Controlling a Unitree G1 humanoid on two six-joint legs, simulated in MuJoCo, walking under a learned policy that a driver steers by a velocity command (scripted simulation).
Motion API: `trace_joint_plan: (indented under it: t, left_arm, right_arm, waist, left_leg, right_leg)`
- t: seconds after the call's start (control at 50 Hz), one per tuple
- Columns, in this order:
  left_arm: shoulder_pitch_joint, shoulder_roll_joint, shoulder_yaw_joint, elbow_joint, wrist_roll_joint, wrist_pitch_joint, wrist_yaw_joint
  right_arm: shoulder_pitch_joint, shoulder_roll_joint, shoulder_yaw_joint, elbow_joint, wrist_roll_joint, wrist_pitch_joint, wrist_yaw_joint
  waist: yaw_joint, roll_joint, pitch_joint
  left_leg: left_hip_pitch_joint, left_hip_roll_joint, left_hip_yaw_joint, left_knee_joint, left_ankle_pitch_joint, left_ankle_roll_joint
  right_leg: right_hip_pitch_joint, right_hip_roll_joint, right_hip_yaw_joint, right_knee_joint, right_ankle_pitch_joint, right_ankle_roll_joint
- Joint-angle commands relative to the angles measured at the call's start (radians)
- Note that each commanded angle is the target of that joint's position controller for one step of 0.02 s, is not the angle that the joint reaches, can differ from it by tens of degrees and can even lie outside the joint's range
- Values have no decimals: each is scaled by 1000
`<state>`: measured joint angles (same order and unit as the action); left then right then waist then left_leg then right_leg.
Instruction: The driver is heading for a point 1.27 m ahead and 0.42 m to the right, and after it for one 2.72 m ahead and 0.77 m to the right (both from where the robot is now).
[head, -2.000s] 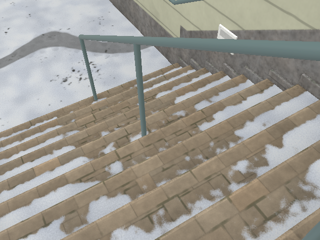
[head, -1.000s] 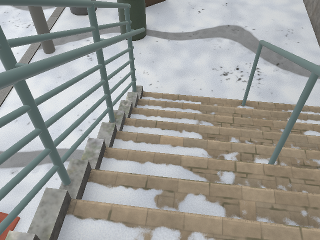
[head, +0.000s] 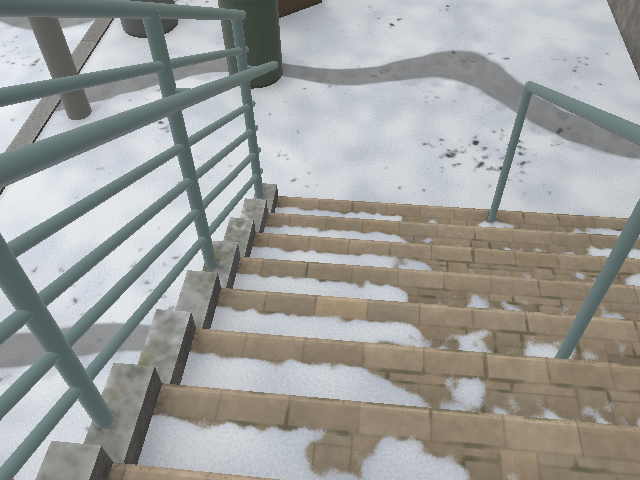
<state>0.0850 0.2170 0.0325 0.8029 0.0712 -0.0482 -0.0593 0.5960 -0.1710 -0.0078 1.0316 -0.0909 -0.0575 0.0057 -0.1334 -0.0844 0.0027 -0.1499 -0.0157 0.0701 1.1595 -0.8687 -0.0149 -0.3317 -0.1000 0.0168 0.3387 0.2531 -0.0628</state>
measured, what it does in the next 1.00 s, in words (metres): goes down: left foot 0.17 m lower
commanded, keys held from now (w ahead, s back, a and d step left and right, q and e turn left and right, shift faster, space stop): w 0.66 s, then w+e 0.34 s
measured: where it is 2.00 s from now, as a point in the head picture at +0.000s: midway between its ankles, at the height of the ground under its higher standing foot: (370, 358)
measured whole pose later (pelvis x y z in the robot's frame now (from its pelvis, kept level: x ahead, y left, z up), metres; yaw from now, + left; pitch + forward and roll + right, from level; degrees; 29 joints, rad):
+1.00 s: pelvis +0.54 -0.01 -0.28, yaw -8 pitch +1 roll +4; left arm 0.14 0.23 -0.02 0.96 0.10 -0.06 -0.09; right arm 0.62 -0.08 0.06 1.14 -0.13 -0.11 0.03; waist -0.08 -0.04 -0.04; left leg -0.20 -0.02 0.19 0.92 -0.74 0.02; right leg -0.72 -0.11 0.05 0.71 0.43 -0.06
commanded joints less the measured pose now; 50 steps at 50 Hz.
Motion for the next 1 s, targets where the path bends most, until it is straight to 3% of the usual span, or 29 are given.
trace_joint_plan:
  t: [0.02,0.06,0.1,0.12,0.14,0.18,0.22,0.24,0.3,0.34,0.36,0.44,0.46,0.48,0.52,0.54,0.6,0.62,0.64,0.66,0.68,0.72,0.74,0.76,0.78,0.82,0.88,0.96,1.0]
  left_arm:
    - [462,180,59,169,-25,-17,19]
    - [598,199,68,160,-100,21,27]
    - [490,150,48,145,-79,35,68]
    - [500,198,33,177,86,-23,-19]
    - [416,122,21,174,94,-38,-37]
    - [228,-40,-35,131,30,-89,2]
    - [208,0,-40,126,11,-121,36]
    - [305,154,5,175,-117,-67,58]
    - [419,115,15,207,-104,-43,71]
    - [501,100,17,207,-70,-34,83]
    - [563,-96,-66,241,62,-79,75]
    - [577,-18,-89,253,54,-83,39]
    - [474,147,-10,192,-89,-47,59]
    - [486,151,-12,201,-83,-28,67]
    - [562,84,-18,233,-46,9,96]
    - [516,33,-59,245,60,-31,39]
    - [569,139,-20,322,64,-35,-74]
    - [551,60,15,251,-103,-24,54]
    - [584,68,7,214,-105,-15,99]
    - [496,-11,-53,144,7,-42,-9]
    - [383,26,-38,121,-15,-53,-13]
    - [332,32,-31,139,26,-65,1]
    - [332,28,-25,162,32,-53,4]
    - [339,36,-24,193,39,-36,-9]
    - [325,-1,-22,210,35,-30,-12]
    - [332,-29,-39,209,31,-49,-32]
    - [167,42,-41,185,26,-52,-28]
    - [53,63,-50,114,31,-16,-31]
    - [-71,71,-51,69,17,-7,-29]
  right_arm:
    - [41,-164,-74,-31,115,10,-20]
    - [18,-190,-63,-74,128,5,-70]
    - [-259,-152,-58,-154,80,23,-69]
    - [-159,-2,19,-166,24,-31,17]
    - [-113,20,21,-141,21,-44,46]
    - [-70,3,36,-109,-32,-29,78]
    - [-241,-112,7,-133,-27,-22,89]
    - [-304,-108,-24,-168,40,28,17]
    - [-379,-108,-38,-160,82,58,-10]
    - [-525,-102,-47,-178,50,44,-2]
    - [-525,-15,45,-181,-93,-5,72]
    - [-616,-51,47,-256,-47,-7,91]
    - [-667,-91,-8,-224,104,5,58]
    - [-687,-116,-8,-235,126,16,38]
    - [-704,-91,1,-249,118,16,22]
    - [-563,-73,48,-252,-82,6,70]
    - [88,-249,-65,-33,-23,-10,65]
    - [69,-284,-67,-3,55,-18,39]
    - [108,-282,-79,-11,97,-5,32]
    - [77,-266,-58,-32,-30,-15,84]
    - [-62,-211,-55,-44,-26,-13,95]
    - [-269,0,16,-95,-24,-33,77]
    - [-289,12,19,-92,-12,-45,56]
    - [-235,65,41,-66,14,-54,30]
    - [-156,1,28,-45,31,-61,26]
    - [-110,-71,13,-12,-25,-71,20]
    - [4,21,49,52,-7,-82,-9]
    - [-52,-10,59,45,-54,-71,26]
    - [-21,-74,39,57,-27,-68,9]
  waist:
    - [187,-114,-158]
    - [276,-121,-391]
    - [255,-62,-85]
    - [191,37,93]
    - [121,115,133]
    - [54,56,92]
    - [106,52,30]
    - [47,-20,-28]
    - [105,14,43]
    - [181,57,102]
    - [245,77,204]
    - [225,51,92]
    - [244,92,68]
    - [265,86,122]
    - [312,15,215]
    - [199,15,171]
    - [-22,270,-46]
    - [50,228,-155]
    - [48,223,-311]
    - [2,331,-390]
    - [38,149,-71]
    - [184,21,68]
    - [209,137,126]
    - [175,94,79]
    - [153,151,32]
    - [179,181,-15]
    - [83,66,12]
    - [137,101,85]
    - [95,97,155]
  left_leg:
    - [-548,-37,-13,560,5,90]
    - [-910,13,-59,967,-12,75]
    - [-1043,59,-28,844,205,63]
    - [-1064,81,-217,906,517,81]
    - [-983,137,-263,708,653,120]
    - [-914,169,-260,358,938,160]
    - [-721,156,-168,-9,1143,119]
    - [-488,108,-79,-93,1029,42]
    - [-704,143,-139,-214,1228,34]
    - [-806,141,-152,-292,1265,46]
    - [-1119,179,-264,-462,1441,55]
    - [-480,122,-71,-512,1420,67]
    - [-354,65,-46,-525,1398,53]
    - [-356,55,-42,-563,1298,38]
    - [-369,88,-64,-711,1164,33]
    - [-300,120,-97,-717,1072,63]
    - [494,116,-45,-818,1301,176]
    - [657,368,-223,-440,2112,199]
    - [802,463,-373,-398,1981,277]
    - [771,407,-526,-560,1292,440]
    - [433,416,-490,-695,939,398]
    - [-90,298,-345,-772,755,304]
    - [-268,277,-298,-796,752,307]
    - [-328,290,-255,-832,741,328]
    - [-317,253,-235,-803,739,345]
    - [-343,238,-202,-692,943,322]
    - [-82,247,-182,-523,713,268]
    - [-471,225,-87,-557,640,222]
    - [-296,281,-120,-504,633,206]
  right_leg:
    - [762,-110,34,297,534,-63]
    - [986,-315,304,357,258,-197]
    - [592,-311,429,55,-292,-244]
    - [243,-299,502,86,-439,-295]
    - [60,-268,407,48,-492,-282]
    - [-123,-136,274,1,-563,-200]
    - [-256,-65,152,14,-560,-225]
    - [-198,-79,180,22,-135,-190]
    - [70,-67,175,142,-290,-171]
    - [162,-83,256,197,-497,-190]
    - [292,-126,284,304,-527,-222]
    - [-183,-33,200,303,-703,-222]
    - [-146,-35,220,322,-603,-174]
    - [-126,-22,194,356,-557,-153]
    - [18,-11,188,426,-450,-130]
    - [32,-77,271,559,-403,-159]
    - [-208,89,107,1212,-355,-60]
    - [-472,209,27,1614,-1238,-37]
    - [-635,161,54,1696,-1170,-18]
    - [-764,143,121,1706,-957,-14]
    - [-855,80,89,1603,-779,-27]
    - [-636,-43,148,1063,-353,-70]
    - [-536,-55,111,990,-346,-77]
    - [-453,-54,100,791,-193,-64]
    - [-420,-43,71,769,-189,-38]
    - [-350,0,41,832,-171,-9]
    - [-614,-56,133,387,274,17]
    - [-155,4,1,439,254,1]
    - [-217,-5,-2,293,111,3]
